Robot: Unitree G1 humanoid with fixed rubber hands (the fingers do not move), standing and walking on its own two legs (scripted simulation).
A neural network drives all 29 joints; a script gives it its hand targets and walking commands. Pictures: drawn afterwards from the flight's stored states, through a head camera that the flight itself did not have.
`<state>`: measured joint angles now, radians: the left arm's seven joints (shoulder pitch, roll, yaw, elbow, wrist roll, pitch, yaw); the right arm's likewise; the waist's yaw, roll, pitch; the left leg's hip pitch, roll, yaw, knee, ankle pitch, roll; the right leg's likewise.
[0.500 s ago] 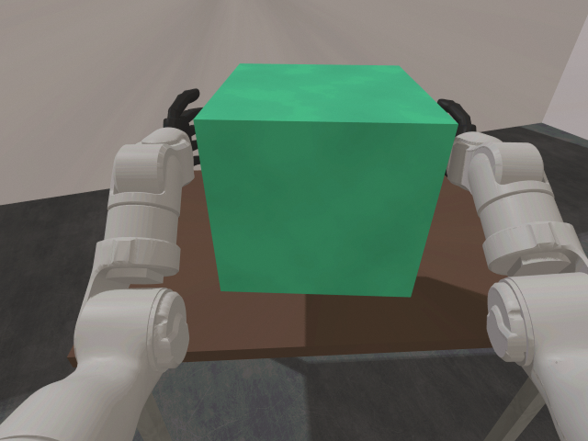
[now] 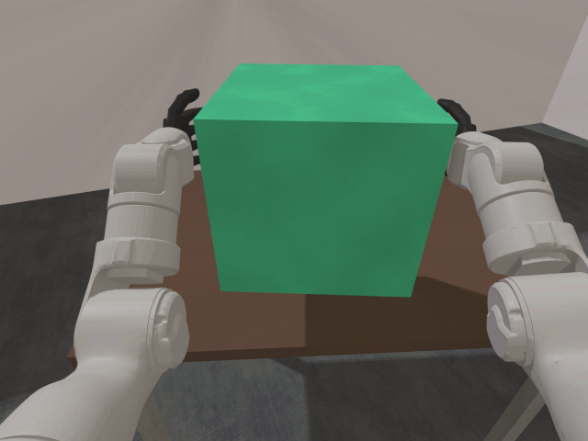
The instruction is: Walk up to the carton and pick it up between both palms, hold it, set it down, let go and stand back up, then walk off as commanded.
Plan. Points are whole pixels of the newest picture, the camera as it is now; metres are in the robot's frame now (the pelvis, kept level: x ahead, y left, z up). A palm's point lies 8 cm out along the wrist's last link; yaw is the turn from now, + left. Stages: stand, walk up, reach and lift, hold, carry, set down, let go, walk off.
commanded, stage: hold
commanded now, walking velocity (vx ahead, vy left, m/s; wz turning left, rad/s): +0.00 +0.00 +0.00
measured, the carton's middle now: (317, 169) +0.46 +0.00 +0.23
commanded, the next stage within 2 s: none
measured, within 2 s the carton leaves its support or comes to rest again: neither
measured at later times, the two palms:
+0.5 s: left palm (179, 145) +0.38 +0.18 +0.30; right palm (458, 151) +0.39 -0.17 +0.29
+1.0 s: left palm (179, 144) +0.38 +0.18 +0.30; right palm (458, 151) +0.39 -0.17 +0.29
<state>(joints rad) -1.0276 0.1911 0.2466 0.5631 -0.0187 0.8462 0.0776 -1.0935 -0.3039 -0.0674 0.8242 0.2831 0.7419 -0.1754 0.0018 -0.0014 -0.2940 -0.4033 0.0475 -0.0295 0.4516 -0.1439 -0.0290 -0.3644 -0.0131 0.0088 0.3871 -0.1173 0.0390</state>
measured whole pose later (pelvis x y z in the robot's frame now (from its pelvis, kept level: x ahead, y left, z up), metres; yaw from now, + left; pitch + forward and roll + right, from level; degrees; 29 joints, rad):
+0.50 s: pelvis +0.00 +0.00 +0.00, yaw +0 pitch +5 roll -1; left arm -1.03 0.19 0.25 0.56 -0.02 0.85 0.08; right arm -1.09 -0.30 -0.07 0.82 0.28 0.74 -0.18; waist 0.00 0.00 -0.29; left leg -0.40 0.05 -0.03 0.45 -0.14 -0.03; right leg -0.36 -0.01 0.01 0.39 -0.12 0.04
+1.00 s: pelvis +0.00 +0.00 +0.00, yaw +0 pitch +5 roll -1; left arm -1.03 0.19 0.25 0.56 -0.02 0.85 0.08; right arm -1.10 -0.30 -0.07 0.82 0.28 0.75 -0.18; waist 0.00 0.00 -0.29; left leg -0.40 0.05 -0.03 0.45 -0.14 -0.03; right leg -0.36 -0.01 0.01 0.39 -0.12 0.04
